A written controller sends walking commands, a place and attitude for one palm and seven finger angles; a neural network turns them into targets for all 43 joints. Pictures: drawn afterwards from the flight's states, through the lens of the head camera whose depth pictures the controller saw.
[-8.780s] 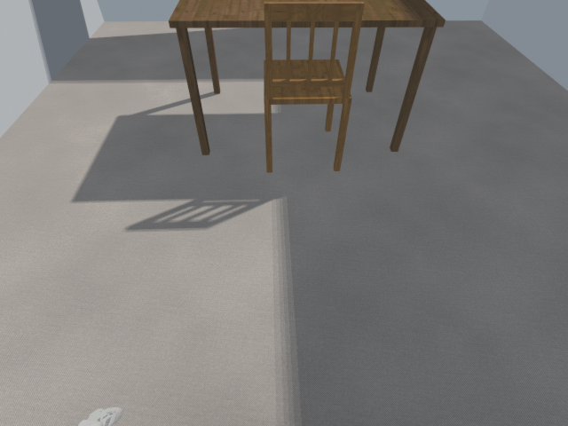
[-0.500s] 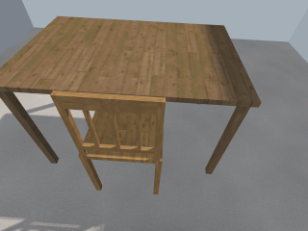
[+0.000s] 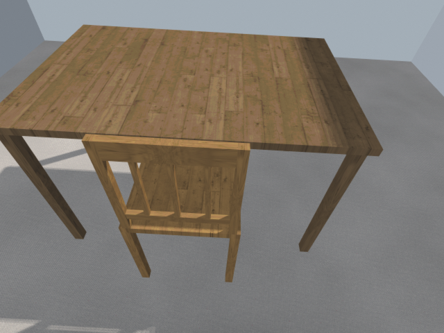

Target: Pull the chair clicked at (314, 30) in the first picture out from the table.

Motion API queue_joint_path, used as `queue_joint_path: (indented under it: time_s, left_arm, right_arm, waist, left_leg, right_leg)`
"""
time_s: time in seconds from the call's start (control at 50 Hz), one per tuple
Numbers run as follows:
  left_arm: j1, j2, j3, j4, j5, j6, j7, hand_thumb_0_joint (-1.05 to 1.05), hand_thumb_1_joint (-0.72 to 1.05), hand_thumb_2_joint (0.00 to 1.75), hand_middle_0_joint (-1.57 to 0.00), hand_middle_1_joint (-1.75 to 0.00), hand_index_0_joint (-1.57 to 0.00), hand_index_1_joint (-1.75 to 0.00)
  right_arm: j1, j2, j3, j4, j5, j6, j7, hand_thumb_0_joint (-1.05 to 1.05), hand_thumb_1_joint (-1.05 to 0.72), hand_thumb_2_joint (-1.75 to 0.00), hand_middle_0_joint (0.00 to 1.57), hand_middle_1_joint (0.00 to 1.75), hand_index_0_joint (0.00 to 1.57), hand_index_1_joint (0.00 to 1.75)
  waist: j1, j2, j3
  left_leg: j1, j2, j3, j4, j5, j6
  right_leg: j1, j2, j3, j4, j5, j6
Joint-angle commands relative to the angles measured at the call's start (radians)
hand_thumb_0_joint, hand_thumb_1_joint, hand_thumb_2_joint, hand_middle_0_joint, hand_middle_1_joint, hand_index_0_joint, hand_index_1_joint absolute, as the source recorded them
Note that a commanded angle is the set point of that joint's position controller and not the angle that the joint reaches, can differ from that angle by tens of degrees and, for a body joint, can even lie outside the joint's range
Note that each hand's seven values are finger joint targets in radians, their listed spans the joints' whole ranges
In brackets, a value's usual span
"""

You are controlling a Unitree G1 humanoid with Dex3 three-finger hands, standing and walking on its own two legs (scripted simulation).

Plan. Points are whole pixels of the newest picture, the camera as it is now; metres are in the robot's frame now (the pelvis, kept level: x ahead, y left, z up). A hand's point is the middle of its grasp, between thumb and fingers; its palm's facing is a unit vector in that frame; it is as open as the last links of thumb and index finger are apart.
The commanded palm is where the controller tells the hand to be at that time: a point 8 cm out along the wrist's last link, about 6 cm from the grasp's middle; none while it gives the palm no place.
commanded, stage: look again from close up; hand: left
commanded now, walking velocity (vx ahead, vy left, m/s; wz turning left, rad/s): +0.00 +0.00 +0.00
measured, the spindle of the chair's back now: (174, 191) +0.50 +0.16 -0.13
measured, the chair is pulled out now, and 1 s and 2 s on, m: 0.00 0.00 0.00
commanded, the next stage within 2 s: none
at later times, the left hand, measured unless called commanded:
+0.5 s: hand out of the picture -0.03 +0.17 -0.18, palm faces +0.02 -0.99 -0.15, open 7.3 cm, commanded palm none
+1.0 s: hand out of the picture -0.04 +0.16 -0.18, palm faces +0.02 -0.99 -0.15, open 7.3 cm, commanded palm none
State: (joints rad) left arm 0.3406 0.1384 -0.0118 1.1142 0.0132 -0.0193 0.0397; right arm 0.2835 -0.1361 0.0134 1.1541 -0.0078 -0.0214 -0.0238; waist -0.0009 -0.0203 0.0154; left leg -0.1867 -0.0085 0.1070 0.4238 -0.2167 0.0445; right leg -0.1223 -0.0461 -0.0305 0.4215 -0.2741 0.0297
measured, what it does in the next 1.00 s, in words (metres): stands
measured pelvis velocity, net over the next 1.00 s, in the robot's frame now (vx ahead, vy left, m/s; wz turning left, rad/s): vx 0.00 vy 0.01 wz -0.01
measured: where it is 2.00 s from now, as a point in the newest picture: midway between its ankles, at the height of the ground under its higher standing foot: outside the picture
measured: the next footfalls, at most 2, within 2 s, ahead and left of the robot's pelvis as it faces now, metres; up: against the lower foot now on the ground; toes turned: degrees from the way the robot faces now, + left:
none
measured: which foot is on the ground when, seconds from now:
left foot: down 0.00-1.00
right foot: down 0.00-1.00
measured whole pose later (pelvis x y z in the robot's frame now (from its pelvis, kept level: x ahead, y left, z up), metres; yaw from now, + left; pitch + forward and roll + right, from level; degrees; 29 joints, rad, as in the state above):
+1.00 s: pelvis +0.00 +0.01 +0.00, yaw -1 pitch -1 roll +0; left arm 0.36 0.12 -0.01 1.12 0.02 -0.01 0.04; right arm 0.31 -0.12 0.01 1.14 -0.01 -0.02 -0.03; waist 0.00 -0.02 0.02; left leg -0.18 -0.03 0.13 0.39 -0.20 0.06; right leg -0.14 -0.07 -0.01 0.42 -0.26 0.05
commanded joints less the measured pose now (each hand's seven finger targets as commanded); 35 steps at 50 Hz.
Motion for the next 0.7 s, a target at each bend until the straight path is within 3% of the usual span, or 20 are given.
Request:
queue_joint_path:
  time_s: [0.0,0.08,0.1,0.18,0.2,0.38,0.5,0.68]
  left_arm:
    - [0.097,0.082,0.013,-0.014,0.002,-0.009,0.007,0.0,0.9,0.9,-0.2,-0.3,-0.2,-0.3]
    - [0.099,0.078,0.013,-0.012,0.002,-0.006,0.007,0.0,0.9,0.9,-0.2,-0.3,-0.2,-0.3]
    - [0.098,0.079,0.013,-0.014,0.004,-0.006,0.006,0.0,0.9,0.9,-0.2,-0.3,-0.2,-0.3]
    - [0.103,0.074,0.015,-0.013,0.004,-0.006,0.007,0.0,0.9,0.9,-0.2,-0.3,-0.2,-0.3]
    - [0.102,0.074,0.015,-0.015,0.004,-0.006,0.007,0.0,0.9,0.9,-0.2,-0.3,-0.2,-0.3]
    - [0.113,0.068,0.015,-0.007,0.004,-0.007,0.008,0.0,0.9,0.9,-0.2,-0.3,-0.2,-0.3]
    - [0.12,0.063,0.015,-0.006,0.006,-0.005,0.007,0.0,0.9,0.9,-0.2,-0.3,-0.2,-0.3]
    - [0.122,0.059,0.013,-0.002,0.005,-0.007,0.008,0.0,0.9,0.9,-0.2,-0.3,-0.2,-0.3]
  right_arm:
    - [0.063,-0.096,-0.015,-0.024,0.002,-0.012,-0.002,0.0,-0.9,-0.9,0.2,0.3,0.2,0.3]
    - [0.068,-0.101,-0.016,-0.025,0.0,-0.012,-0.001,0.0,-0.9,-0.9,0.2,0.3,0.2,0.3]
    - [0.07,-0.096,-0.016,-0.027,0.003,-0.011,-0.002,0.0,-0.9,-0.9,0.2,0.3,0.2,0.3]
    - [0.08,-0.102,-0.019,-0.028,0.001,-0.013,-0.001,0.0,-0.9,-0.9,0.2,0.3,0.2,0.3]
    - [0.073,-0.094,-0.019,-0.027,0.003,-0.012,-0.002,0.0,-0.9,-0.9,0.2,0.3,0.2,0.3]
    - [0.091,-0.093,-0.019,-0.027,0.002,-0.015,-0.003,0.0,-0.9,-0.9,0.2,0.3,0.2,0.3]
    - [0.089,-0.084,-0.02,-0.026,0.003,-0.011,-0.003,0.0,-0.9,-0.9,0.2,0.3,0.2,0.3]
    - [0.095,-0.086,-0.021,-0.025,0.002,-0.013,-0.004,0.0,-0.9,-0.9,0.2,0.3,0.2,0.3]
  waist:
    - [0.005,0.016,0.08]
    - [0.003,0.031,0.08]
    - [0.004,0.008,0.09]
    - [0.0,0.026,0.054]
    - [0.004,0.016,0.083]
    - [0.0,0.022,0.053]
    - [0.002,0.012,0.093]
    - [-0.002,0.007,0.067]
  left_leg:
    - [0.008,0.119,-0.124,-0.116,0.086,-0.007]
    - [0.01,0.12,-0.132,-0.134,0.046,-0.007]
    - [0.001,0.122,-0.133,-0.138,0.037,-0.004]
    - [0.026,0.123,-0.136,-0.138,0.054,-0.005]
    - [0.009,0.123,-0.132,-0.142,0.036,-0.003]
    - [0.031,0.121,-0.136,-0.139,0.068,-0.003]
    - [0.009,0.119,-0.134,-0.15,0.025,-0.002]
    - [0.033,0.118,-0.133,-0.138,0.055,-0.003]
  right_leg:
    - [-0.087,-0.062,0.047,-0.078,0.106,-0.044]
    - [-0.096,-0.065,0.043,-0.072,0.087,-0.042]
    - [-0.092,-0.062,0.041,-0.076,0.086,-0.041]
    - [-0.087,-0.064,0.04,-0.065,0.099,-0.039]
    - [-0.093,-0.063,0.04,-0.074,0.09,-0.039]
    - [-0.089,-0.067,0.04,-0.065,0.108,-0.038]
    - [-0.103,-0.065,0.042,-0.076,0.092,-0.039]
    - [-0.105,-0.066,0.048,-0.072,0.107,-0.039]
